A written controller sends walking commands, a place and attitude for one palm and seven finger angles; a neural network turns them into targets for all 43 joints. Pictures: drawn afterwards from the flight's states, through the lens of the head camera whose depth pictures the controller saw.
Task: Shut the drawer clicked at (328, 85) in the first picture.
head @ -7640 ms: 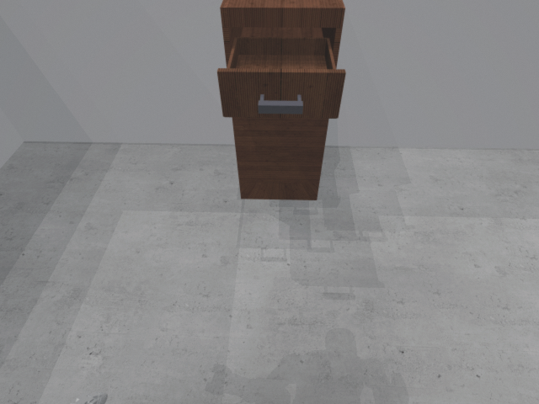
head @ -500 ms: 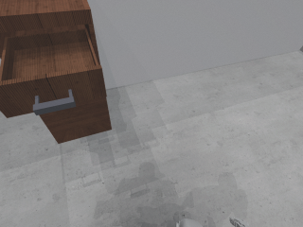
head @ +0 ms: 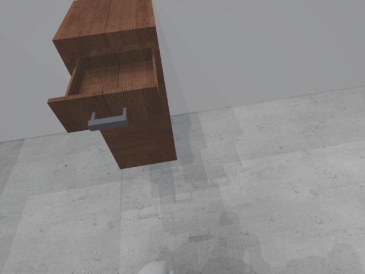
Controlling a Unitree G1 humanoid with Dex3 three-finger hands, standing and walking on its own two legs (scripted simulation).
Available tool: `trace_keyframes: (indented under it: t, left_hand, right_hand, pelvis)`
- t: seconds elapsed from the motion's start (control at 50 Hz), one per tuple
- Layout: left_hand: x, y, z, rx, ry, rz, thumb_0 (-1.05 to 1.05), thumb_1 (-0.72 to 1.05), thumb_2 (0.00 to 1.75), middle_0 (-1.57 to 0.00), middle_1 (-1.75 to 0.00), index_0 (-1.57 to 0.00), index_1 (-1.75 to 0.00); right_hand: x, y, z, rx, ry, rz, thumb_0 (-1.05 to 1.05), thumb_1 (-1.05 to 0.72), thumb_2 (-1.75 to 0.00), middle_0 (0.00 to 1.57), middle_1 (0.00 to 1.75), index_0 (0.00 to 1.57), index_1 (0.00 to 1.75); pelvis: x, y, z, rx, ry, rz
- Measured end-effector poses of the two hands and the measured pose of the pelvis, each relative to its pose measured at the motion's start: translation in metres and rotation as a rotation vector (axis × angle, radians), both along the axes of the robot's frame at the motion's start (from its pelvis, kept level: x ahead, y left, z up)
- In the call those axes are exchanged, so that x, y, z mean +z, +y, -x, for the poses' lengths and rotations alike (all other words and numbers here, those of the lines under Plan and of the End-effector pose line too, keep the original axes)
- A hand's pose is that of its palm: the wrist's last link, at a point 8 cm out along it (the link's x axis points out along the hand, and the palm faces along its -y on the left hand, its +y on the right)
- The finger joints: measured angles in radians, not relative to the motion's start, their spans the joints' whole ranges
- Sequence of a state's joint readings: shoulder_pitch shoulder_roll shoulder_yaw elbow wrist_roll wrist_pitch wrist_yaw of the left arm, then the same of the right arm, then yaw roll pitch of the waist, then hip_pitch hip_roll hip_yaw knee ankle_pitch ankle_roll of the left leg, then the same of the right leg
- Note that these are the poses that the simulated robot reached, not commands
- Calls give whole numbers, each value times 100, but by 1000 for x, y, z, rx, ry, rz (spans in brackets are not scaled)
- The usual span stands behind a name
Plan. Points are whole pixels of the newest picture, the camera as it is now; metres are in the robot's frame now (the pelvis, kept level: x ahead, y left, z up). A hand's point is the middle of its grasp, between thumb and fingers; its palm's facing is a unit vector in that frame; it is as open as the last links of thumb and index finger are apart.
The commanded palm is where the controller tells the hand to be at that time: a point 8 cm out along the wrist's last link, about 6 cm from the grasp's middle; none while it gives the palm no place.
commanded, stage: take the last steps up to it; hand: left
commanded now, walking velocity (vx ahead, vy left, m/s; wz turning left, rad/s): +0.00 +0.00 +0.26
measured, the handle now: (109, 118) +0.57 +0.27 -0.01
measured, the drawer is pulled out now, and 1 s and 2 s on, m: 0.30 0.30 0.30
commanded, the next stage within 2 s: come to a stop and stand still in 1.14 s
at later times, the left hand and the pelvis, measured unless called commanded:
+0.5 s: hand out of the picture -0.01 +0.25 -0.18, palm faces +0.14 -0.98 -0.16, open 7.4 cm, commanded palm none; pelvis +0.03 +0.06 +0.01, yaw +5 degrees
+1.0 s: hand (125, 234) +0.26 +0.19 -0.17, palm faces +0.11 -0.97 -0.22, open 7.2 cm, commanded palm none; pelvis +0.19 +0.00 +0.00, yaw +5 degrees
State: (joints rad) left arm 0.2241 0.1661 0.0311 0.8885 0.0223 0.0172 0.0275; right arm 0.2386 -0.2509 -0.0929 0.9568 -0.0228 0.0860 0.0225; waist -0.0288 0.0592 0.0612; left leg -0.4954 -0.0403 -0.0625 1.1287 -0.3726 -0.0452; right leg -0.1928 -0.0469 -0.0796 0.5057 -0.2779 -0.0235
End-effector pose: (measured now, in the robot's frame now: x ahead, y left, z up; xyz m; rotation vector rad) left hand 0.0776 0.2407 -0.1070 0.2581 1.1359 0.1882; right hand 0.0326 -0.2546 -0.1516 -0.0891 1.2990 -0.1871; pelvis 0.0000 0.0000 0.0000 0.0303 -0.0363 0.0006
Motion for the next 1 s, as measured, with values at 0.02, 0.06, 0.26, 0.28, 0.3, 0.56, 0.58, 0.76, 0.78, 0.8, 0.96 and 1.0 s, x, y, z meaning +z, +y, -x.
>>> trace_keyframes:
  t: [0.02, 0.06, 0.26, 0.28, 0.3, 0.56, 0.58, 0.76, 0.78, 0.8, 0.96, 1.0]
  left_hand:
    - [-1, -1, 8, 13, 13, 4, 0, 91, 90, -21, -30, -20, -30]
    - [-4, -1, 24, 40, 40, 15, 0, 91, 90, -21, -30, -20, -30]
    - [-37, 27, 120, 199, 211, 97, 0, 91, 90, -21, -30, -20, -30]
    - [-44, 32, 129, 213, 233, 109, 0, 91, 90, -21, -30, -20, -30]
    - [-48, 36, 137, 221, 261, 117, 0, 91, 90, -21, -30, -20, -30]
    - [-38, 56, 62, 166, 239, 155, 1, 91, 90, -20, -30, -20, -30]
    - [-38, 56, 48, 155, 227, 152, 1, 91, 90, -20, -30, -20, -30]
    - [-37, 29, -114, 9, 69, 112, 1, 91, 90, -20, -30, -20, -30]
    - [-38, 24, -132, -2, 37, 105, 1, 91, 90, -20, -30, -20, -30]
    - [-40, 20, -148, -6, 1, 95, 1, 91, 90, -20, -30, -20, -30]
    - [-29, -5, -169, 72, -6, 92, 0, 92, 90, -20, -30, -20, -30]
    - [-27, -1, -165, 98, 20, 80, -1, 95, 90, -21, -30, -20, -30]
  right_hand:
    - [1, -1, -1, 9, 5, 2, 1, -90, -90, 20, 30, 20, 30]
    - [3, 0, -4, 31, 16, 9, 1, -90, -90, 20, 30, 20, 30]
    - [19, 43, -57, 189, -64, 67, 1, -91, -90, 20, 30, 20, 30]
    - [18, 51, -62, 201, -91, 75, 1, -91, -90, 20, 30, 20, 30]
    - [20, 58, -65, 206, -108, 79, 1, -91, -90, 20, 30, 20, 30]
    - [28, 84, -10, 110, 73, 72, 0, -92, -90, 20, 30, 21, 30]
    - [27, 84, -5, 97, 100, 67, 0, -92, -90, 20, 30, 20, 30]
    - [8, 75, 22, -22, 321, -8, 1, -91, -90, 20, 30, 20, 30]
    - [3, 72, 20, -29, 343, -18, 1, -90, -90, 20, 30, 20, 30]
    - [-2, 68, 16, -33, 361, -28, 1, -90, -90, 20, 30, 20, 30]
    - [-4, 38, -113, 30, 185, -14, 1, -91, -90, 20, 30, 20, 30]
    - [0, 35, -155, 53, 101, -6, 1, -91, -90, 20, 30, 20, 30]
  pelvis:
    - [1, 0, 0, 8, 0, -3]
    - [2, 0, 1, 24, 1, -7]
    - [-4, 32, 6, 79, 15, 27]
    - [-9, 38, 5, 83, 18, 42]
    - [-10, 41, 4, 81, 13, 38]
    - [7, 60, -42, 78, 5, 42]
    - [6, 59, -48, 76, 6, 40]
    - [-10, 33, -113, 55, 13, 31]
    - [-15, 27, -123, 57, 12, 30]
    - [-20, 21, -132, 61, 11, 24]
    - [-7, 5, -180, 82, -4, 46]
    - [-3, 4, -191, 86, 1, 48]
